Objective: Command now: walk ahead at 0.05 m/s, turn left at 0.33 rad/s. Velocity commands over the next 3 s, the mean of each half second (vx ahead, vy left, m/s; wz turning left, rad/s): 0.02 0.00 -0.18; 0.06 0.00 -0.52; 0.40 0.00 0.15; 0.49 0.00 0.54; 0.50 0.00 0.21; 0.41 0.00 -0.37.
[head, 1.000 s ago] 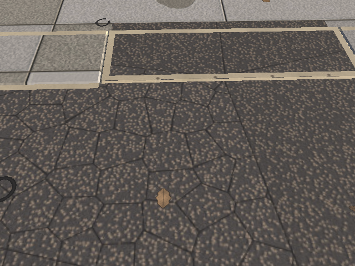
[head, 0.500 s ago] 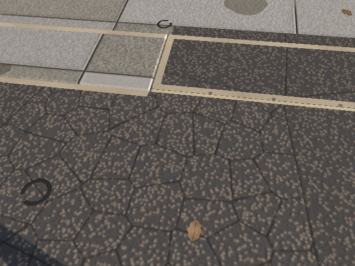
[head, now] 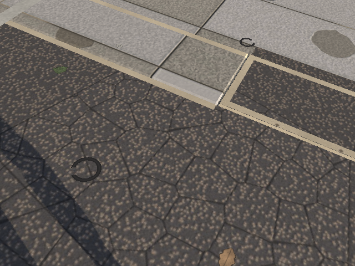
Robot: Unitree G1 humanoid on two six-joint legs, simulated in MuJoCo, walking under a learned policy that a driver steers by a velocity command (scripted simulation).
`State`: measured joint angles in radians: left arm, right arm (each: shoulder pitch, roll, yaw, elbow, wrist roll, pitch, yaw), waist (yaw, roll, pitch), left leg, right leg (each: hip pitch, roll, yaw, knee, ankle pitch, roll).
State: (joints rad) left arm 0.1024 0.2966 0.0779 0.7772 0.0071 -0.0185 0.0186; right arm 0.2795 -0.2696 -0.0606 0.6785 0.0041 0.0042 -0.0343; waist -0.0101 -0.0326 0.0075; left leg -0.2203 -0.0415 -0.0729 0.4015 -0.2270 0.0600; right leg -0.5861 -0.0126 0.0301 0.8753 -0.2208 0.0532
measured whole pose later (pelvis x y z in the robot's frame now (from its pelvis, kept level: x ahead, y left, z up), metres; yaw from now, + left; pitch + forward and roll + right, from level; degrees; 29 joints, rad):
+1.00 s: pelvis +0.03 -0.01 -0.01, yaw -27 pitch +2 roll +0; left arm 0.13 0.27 0.07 0.64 -0.03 0.04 -0.03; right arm 0.25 -0.31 -0.09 0.69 0.03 -0.01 -0.01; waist -0.05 0.01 0.01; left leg -0.20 0.11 0.22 0.49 -0.32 0.00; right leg -0.27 -0.03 -0.07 0.56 -0.35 -0.02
